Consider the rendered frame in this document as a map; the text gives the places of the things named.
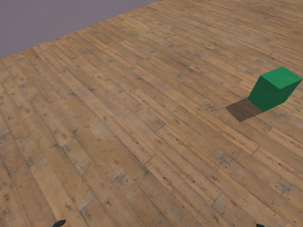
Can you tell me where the carton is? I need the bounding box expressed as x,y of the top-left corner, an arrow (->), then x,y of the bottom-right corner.
247,66 -> 303,112

